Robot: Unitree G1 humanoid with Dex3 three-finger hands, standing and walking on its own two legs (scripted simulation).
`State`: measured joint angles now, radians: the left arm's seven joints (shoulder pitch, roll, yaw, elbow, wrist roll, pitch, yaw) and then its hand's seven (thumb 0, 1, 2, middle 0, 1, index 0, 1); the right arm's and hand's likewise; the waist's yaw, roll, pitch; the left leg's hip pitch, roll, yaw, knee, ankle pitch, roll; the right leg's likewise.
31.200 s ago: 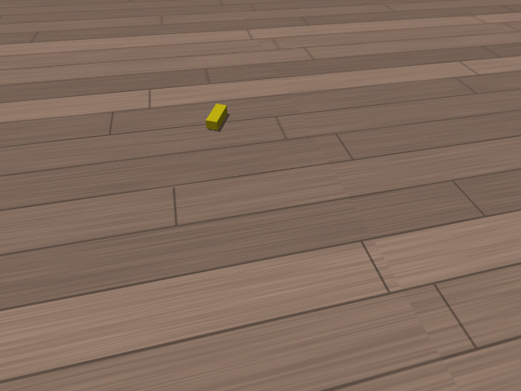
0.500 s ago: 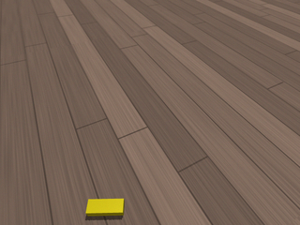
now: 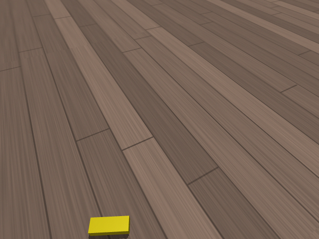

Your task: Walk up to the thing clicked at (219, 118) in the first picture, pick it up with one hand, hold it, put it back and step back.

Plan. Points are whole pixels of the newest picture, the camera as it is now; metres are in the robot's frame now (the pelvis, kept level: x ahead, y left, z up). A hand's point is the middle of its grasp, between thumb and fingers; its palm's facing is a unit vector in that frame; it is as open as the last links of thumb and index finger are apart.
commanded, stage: stand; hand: left
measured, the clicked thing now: (110, 225) +0.37 +0.26 -0.75
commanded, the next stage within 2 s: walk up in 0.38 s
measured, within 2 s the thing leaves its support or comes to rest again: neither
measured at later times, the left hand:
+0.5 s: hand out of the picture +0.05 +0.27 -0.16, palm faces -0.01 -0.93 -0.36, open 7.4 cm
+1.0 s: hand out of the picture -0.07 +0.23 -0.15, palm faces +0.06 -0.90 -0.44, open 7.4 cm
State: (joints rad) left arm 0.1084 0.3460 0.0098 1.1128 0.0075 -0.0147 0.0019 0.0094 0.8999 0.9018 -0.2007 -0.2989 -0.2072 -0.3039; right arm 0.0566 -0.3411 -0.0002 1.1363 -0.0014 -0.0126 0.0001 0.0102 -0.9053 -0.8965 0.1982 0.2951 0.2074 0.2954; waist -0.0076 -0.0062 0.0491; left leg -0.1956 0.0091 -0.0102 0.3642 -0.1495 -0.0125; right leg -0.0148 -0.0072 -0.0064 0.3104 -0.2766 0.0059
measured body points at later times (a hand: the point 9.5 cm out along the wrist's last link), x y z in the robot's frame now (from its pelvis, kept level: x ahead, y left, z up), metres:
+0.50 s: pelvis -0.03 +0.00 -0.01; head +0.02 +0.01 +0.44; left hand +0.06 +0.31 -0.14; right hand +0.07 -0.30 -0.13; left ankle +0.03 +0.13 -0.75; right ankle -0.07 -0.12 -0.74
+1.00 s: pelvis -0.16 -0.04 -0.02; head -0.07 -0.06 +0.42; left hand -0.07 +0.28 -0.12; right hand -0.05 -0.35 -0.16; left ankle -0.23 +0.10 -0.69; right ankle -0.11 -0.13 -0.75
